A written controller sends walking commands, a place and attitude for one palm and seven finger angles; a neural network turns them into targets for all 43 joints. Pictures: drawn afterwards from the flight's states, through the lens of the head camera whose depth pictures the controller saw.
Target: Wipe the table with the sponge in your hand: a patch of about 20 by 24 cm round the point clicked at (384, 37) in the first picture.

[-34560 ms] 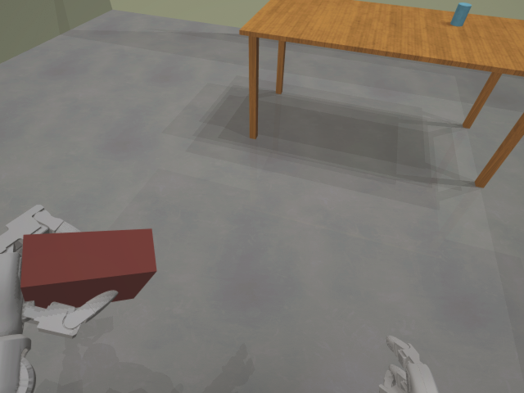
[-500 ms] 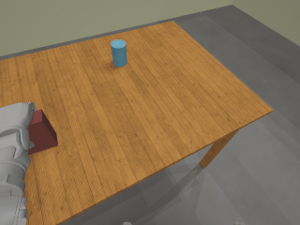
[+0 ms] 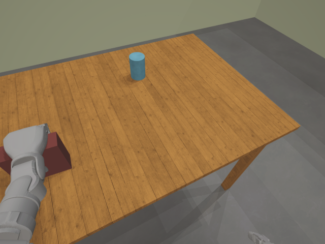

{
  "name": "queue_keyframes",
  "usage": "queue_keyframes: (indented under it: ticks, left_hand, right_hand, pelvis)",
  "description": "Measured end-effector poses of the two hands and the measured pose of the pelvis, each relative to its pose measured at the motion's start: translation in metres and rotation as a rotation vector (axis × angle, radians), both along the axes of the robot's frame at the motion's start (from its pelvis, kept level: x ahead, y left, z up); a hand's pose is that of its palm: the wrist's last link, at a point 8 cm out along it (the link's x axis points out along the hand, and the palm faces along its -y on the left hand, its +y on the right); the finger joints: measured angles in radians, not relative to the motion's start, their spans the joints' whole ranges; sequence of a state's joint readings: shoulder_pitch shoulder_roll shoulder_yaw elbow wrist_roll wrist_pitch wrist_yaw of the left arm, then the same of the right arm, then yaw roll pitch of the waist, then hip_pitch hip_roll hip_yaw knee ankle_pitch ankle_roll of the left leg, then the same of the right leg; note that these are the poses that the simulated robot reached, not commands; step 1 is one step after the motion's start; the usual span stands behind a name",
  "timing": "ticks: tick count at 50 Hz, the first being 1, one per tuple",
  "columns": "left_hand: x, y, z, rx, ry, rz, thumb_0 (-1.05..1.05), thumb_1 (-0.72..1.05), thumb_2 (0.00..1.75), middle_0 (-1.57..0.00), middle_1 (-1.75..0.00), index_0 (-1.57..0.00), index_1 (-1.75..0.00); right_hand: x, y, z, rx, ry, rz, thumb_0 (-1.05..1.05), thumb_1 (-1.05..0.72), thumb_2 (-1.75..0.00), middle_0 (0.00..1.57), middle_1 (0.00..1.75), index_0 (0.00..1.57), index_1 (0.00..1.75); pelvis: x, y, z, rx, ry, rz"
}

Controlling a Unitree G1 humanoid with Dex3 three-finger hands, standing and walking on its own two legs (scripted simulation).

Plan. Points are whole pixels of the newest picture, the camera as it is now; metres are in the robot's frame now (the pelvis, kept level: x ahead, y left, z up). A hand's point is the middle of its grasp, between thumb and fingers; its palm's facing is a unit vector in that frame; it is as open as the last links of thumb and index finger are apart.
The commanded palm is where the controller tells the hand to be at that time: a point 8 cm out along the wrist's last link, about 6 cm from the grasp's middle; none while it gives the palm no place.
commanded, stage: wipe back along the first lane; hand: left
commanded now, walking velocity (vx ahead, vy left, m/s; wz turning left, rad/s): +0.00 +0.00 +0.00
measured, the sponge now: (41, 162) +0.32 +0.36 -0.04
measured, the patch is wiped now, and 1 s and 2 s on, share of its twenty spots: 1.00 1.00 1.00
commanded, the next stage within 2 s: lift the sponge slowly off the table in 1.68 s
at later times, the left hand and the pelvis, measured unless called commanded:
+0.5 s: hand (37, 167) +0.29 +0.33 +0.01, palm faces -0.04 -0.01 -1.00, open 9.5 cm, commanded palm +0.24 +0.30 +0.03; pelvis +0.02 +0.01 +0.00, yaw +1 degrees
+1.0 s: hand (41, 189) +0.24 +0.30 +0.01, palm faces -0.03 -0.02 -1.00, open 9.4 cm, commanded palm +0.19 +0.28 +0.03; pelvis +0.02 -0.01 +0.01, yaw +1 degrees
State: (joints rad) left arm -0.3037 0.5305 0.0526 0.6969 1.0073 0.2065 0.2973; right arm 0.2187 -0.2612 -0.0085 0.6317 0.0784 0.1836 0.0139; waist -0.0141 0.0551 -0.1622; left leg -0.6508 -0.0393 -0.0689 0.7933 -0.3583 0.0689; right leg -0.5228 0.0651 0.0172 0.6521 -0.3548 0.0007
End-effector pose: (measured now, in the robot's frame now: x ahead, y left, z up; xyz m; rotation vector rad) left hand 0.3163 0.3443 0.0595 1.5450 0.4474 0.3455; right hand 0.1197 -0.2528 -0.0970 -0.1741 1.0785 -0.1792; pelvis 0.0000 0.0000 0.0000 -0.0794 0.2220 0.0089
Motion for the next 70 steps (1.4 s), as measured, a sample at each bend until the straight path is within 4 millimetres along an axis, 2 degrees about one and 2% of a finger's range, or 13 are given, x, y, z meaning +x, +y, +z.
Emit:
queue_keyframes:
  ticks: [15,31,41,60,70]
  left_hand:
    - [-0.02,-0.009,0.0,-0.003,-0.019,0.004,-0.02,-0.44,1.07,-0.72,-1.46,-0.74,-1.52]
    - [-0.051,-0.025,0.0,-0.013,-0.022,0.001,0.01,-0.43,1.07,-0.72,-1.47,-0.74,-1.52]
    - [-0.072,-0.039,0.001,-0.015,-0.022,-0.011,0.02,-0.43,1.07,-0.72,-1.47,-0.75,-1.52]
    - [-0.116,-0.064,0.001,-0.029,-0.022,0.006,0.03,-0.44,1.07,-0.71,-1.47,-0.76,-1.51]
    - [-0.123,-0.068,-0.001,-0.033,-0.018,0.026,0.02,-0.44,1.07,-0.72,-1.47,-0.76,-1.51]
  right_hand:
    - [0.048,0.022,0.009,0.03,-0.099,0.073,0.01,-0.9,-0.9,0.2,0.3,0.2,0.3]
    - [0.081,0.034,0.017,0.065,-0.177,0.118,0.01,-0.9,-0.9,0.2,0.3,0.2,0.3]
    - [0.09,0.029,0.021,0.075,-0.214,0.12,0.01,-0.9,-0.9,0.2,0.3,0.2,0.3]
    - [0.091,0.015,0.026,0.079,-0.26,0.119,0.01,-0.9,-0.9,0.2,0.3,0.2,0.3]
    - [0.09,0.006,0.026,0.065,-0.261,0.124,0.01,-0.9,-0.9,0.2,0.3,0.2,0.3]
  pelvis:
    - [0.01,0.007,0.002,0.0,-0.02,0.013]
    - [0.022,0.006,0.006,0.01,-0.05,0.014]
    - [0.025,0.001,0.008,0.016,-0.064,0.009]
    - [0.017,-0.017,0.009,0.032,-0.105,0.005]
    - [0.013,-0.025,0.009,0.038,-0.111,0.006]
